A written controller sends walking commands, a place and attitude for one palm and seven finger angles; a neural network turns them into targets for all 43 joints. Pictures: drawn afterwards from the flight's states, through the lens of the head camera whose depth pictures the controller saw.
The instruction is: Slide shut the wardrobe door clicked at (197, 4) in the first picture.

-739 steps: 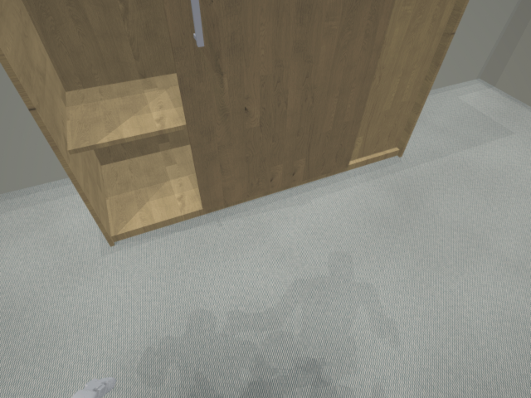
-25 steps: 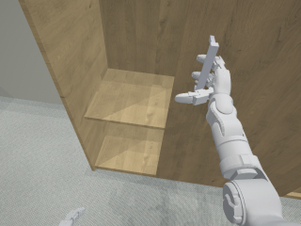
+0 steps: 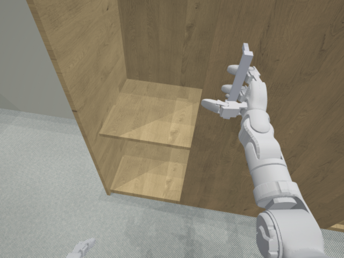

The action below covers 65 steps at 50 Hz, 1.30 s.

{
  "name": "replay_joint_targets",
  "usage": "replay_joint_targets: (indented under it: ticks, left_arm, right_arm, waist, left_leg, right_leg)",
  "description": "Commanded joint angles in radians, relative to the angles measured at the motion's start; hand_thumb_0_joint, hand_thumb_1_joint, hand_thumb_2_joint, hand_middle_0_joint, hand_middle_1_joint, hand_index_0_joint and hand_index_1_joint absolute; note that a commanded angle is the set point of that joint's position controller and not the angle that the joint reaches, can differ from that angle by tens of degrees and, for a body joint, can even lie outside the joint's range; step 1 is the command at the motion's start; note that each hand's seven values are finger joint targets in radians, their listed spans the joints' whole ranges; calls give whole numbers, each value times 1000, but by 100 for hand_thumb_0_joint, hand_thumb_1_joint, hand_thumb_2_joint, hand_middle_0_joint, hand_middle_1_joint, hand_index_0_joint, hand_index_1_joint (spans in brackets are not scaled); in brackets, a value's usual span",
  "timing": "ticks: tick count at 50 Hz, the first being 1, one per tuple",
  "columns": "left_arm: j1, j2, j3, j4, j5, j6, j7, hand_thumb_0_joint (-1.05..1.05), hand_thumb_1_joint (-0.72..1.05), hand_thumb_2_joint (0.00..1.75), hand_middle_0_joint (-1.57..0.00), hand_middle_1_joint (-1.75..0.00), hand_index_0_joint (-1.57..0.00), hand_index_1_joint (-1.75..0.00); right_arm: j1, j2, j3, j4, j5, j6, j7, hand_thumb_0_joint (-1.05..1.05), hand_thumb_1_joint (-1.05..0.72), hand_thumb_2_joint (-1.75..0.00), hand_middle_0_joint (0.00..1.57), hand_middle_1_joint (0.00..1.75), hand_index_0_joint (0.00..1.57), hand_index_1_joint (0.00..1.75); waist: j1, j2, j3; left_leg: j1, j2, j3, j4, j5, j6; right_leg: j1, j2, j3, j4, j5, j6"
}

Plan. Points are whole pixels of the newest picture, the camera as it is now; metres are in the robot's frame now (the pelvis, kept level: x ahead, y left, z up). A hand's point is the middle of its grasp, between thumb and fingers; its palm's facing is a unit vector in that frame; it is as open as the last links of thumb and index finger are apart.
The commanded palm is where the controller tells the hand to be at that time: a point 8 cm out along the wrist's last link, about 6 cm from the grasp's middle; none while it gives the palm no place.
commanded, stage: grip the handle and tug to test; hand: right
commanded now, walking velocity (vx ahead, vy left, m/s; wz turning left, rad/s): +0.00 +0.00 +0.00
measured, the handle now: (235, 84) +0.50 -0.10 +0.17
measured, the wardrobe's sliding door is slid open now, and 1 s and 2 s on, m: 0.42 0.42 0.42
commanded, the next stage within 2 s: tug the door sideways, standing still in 1.12 s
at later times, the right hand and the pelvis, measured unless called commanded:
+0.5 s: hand (227, 95) +0.44 -0.07 +0.18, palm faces +0.07 +1.00 +0.01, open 5.8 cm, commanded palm +0.41 -0.12 +0.17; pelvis +0.01 +0.00 +0.00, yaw +0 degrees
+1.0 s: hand (227, 95) +0.44 -0.07 +0.18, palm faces +0.05 +1.00 +0.01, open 5.8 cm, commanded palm +0.40 -0.12 +0.17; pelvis +0.02 +0.00 +0.00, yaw +0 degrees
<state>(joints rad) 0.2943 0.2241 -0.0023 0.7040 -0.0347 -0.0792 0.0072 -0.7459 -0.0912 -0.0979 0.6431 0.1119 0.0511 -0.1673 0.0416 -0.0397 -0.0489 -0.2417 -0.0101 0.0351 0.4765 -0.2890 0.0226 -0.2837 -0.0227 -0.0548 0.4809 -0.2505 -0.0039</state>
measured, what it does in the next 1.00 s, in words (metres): stands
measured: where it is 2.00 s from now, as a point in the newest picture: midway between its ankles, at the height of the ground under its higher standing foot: outside the picture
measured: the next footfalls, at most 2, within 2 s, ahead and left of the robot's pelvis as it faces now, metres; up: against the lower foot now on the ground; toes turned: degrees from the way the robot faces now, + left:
none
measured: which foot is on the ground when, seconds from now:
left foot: down 0.00-1.00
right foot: down 0.00-1.00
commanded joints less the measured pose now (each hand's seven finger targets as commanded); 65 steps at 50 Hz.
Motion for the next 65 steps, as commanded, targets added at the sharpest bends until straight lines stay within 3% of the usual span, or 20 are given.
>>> replay_joint_targets:
  ticks: [1, 4, 7, 9, 12, 15, 16, 19, 22, 25, 27, 30, 34, 37, 42, 46, 52, 54, 61, 65]
  left_arm:
    - [-29, 120, 40, -120, 1, -36, 6, 0, 90, 90, -20, -30, -20, -30]
    - [-36, 112, 39, -124, -3, -38, 4, 0, 90, 90, -20, -30, -20, -30]
    - [-42, 115, 39, -130, 0, -34, 4, 0, 90, 90, -20, -30, -20, -30]
    - [-44, 111, 38, -133, -2, -33, 5, 0, 90, 90, -20, -30, -20, -30]
    - [-42, 117, 38, -133, -1, -28, 5, 0, 90, 90, -20, -30, -20, -30]
    - [-47, 112, 40, -136, -3, -25, 7, 0, 90, 90, -20, -30, -20, -30]
    - [-45, 116, 41, -135, -1, -23, 6, 0, 90, 90, -20, -30, -20, -30]
    - [-50, 107, 42, -144, -3, -24, 0, 0, 90, 90, -20, -30, -20, -30]
    - [-47, 112, 43, -141, -1, -22, -2, 0, 90, 90, -20, -30, -20, -30]
    - [-50, 116, 46, -143, -1, -15, 3, 0, 90, 90, -20, -30, -20, -30]
    - [-53, 112, 44, -145, 0, -14, 2, 0, 90, 90, -20, -30, -20, -30]
    - [-53, 110, 43, -143, -1, -10, 3, 0, 90, 90, -20, -30, -20, -30]
    - [-58, 112, 41, -146, 0, -4, 6, 0, 90, 90, -20, -30, -20, -30]
    - [-62, 107, 39, -149, -1, 1, 7, 0, 90, 90, -20, -30, -20, -30]
    - [-71, 112, 39, -163, 0, 4, 6, 0, 90, 90, -20, -30, -20, -30]
    - [-83, 108, 38, -179, -1, 6, 1, 0, 90, 90, -20, -30, -20, -30]
    - [-98, 109, 38, -199, -2, 14, -3, 0, 90, 90, -20, -30, -20, -30]
    - [-111, 104, 37, -213, -4, 17, -5, 0, 90, 90, -20, -30, -20, -30]
    - [-128, 108, 35, -226, 3, 35, -7, 0, 90, 90, -20, -30, -20, -30]
    - [-105, 108, 38, -179, 4, 42, 5, 0, 90, 90, -20, -30, -20, -30]
  right_arm:
    - [-461, -96, -15, -253, 6, -81, 17, 0, -25, -62, 38, 131, 38, 131]
    - [-484, -66, 11, -284, 7, -80, 23, 0, -39, -68, 40, 133, 40, 133]
    - [-442, -112, -36, -295, 8, -78, 17, 0, -53, -74, 41, 135, 41, 135]
    - [-436, -80, -10, -297, 11, -74, 22, 0, -62, -78, 42, 136, 42, 136]
    - [-413, -106, -33, -288, 13, -67, 23, 0, -76, -84, 44, 138, 44, 138]
    - [-426, -85, -9, -311, 8, -63, 28, 0, -90, -90, 45, 140, 45, 140]
    - [-415, -106, -25, -314, 7, -62, 24, 0, -90, -90, 45, 140, 45, 140]
    - [-395, -56, 17, -357, 1, -58, 23, 0, -90, -90, 45, 140, 45, 140]
    - [-391, -47, 27, -358, 4, -49, 19, 0, -90, -90, 45, 140, 45, 140]
    - [-370, -92, -11, -364, 2, -39, 17, 0, -90, -90, 45, 140, 45, 140]
    - [-383, -55, 23, -375, 2, -33, 21, 0, -90, -90, 45, 140, 45, 140]
    - [-397, -60, 21, -386, 2, -24, 21, 0, -90, -90, 45, 140, 45, 140]
    - [-369, -82, -5, -371, 5, -12, 23, 0, -90, -90, 45, 140, 45, 140]
    - [-366, -55, 23, -370, 2, -8, 27, 0, -90, -90, 45, 140, 45, 140]
    - [-294, -82, -14, -377, 13, -1, 32, 0, -90, -90, 45, 140, 45, 140]
    - [-233, -46, 20, -410, 17, 1, 41, 0, -90, -90, 45, 140, 45, 140]
    - [-139, -69, -5, -487, 24, 24, 41, 0, -90, -90, 45, 140, 45, 140]
    - [-102, -53, 18, -547, 21, 32, 46, 0, -90, -90, 45, 140, 45, 140]
    - [-22, -56, 27, -635, 20, 84, 37, 0, -90, -90, 45, 140, 45, 140]
    - [-278, -46, 51, -586, 2, 117, 6, 0, -90, -90, 45, 140, 45, 140]
  waist:
    - [-1, 128, -334]
    - [6, 81, -324]
    - [-13, 73, -347]
    - [-7, 86, -337]
    - [-10, 117, -319]
    - [-5, 95, -329]
    - [-12, 101, -335]
    - [-12, 45, -358]
    - [-3, 85, -338]
    - [-10, 114, -351]
    - [-4, 107, -342]
    - [-4, 72, -337]
    - [-12, 93, -343]
    - [-7, 74, -328]
    - [-24, 119, -336]
    - [-37, 106, -335]
    - [-45, 119, -336]
    - [-49, 86, -347]
    - [-54, 121, -337]
    - [-2, 63, -305]
  left_leg:
    - [78, -14, -6, -43, 460, -6]
    - [59, -15, -8, -42, 472, -8]
    - [88, -13, -9, -38, 487, -5]
    - [86, -14, -7, -38, 502, -7]
    - [97, -13, -8, -42, 511, -9]
    - [89, -13, -7, -38, 518, -9]
    - [104, -10, -8, -39, 519, -6]
    - [88, -13, -5, -30, 542, -5]
    - [81, -15, -2, -35, 536, -7]
    - [109, -14, -5, -32, 569, -9]
    - [106, -12, -4, -34, 577, -10]
    - [91, -12, -4, -35, 571, -9]
    - [112, -10, -6, -37, 577, -11]
    - [103, -10, -3, -39, 560, -8]
    - [137, -9, -4, -40, 592, -11]
    - [153, -6, 1, -37, 606, -8]
    - [177, -5, 2, -35, 669, -14]
    - [190, -2, 1, -29, 700, -13]
    - [223, 8, 9, -24, 778, -16]
    - [117, -2, 5, -33, 697, -13]
  right_leg:
    - [207, 22, 24, -1, 361, -34]
    - [219, 22, 18, 1, 366, -34]
    - [217, 23, 18, 0, 381, -33]
    - [216, 22, 15, 0, 391, -33]
    - [197, 22, 15, -2, 385, -35]
    - [216, 21, 12, -1, 398, -34]
    - [214, 21, 14, 1, 405, -33]
    - [250, 20, 14, 9, 451, -31]
    - [244, 15, 20, 6, 448, -31]
    - [232, 19, 14, 5, 452, -34]
    - [236, 20, 14, 5, 457, -35]
    - [247, 20, 14, 9, 463, -33]
    - [229, 25, 11, 4, 442, -35]
    - [229, 26, 14, 3, 435, -35]
    - [214, 29, 11, 0, 436, -38]
    - [223, 28, 11, -1, 463, -34]
    - [230, 23, 6, -3, 495, -35]
    - [246, 23, 3, -2, 529, -33]
    - [249, 19, 7, 5, 586, -30]
    - [281, 17, 17, 21, 575, -32]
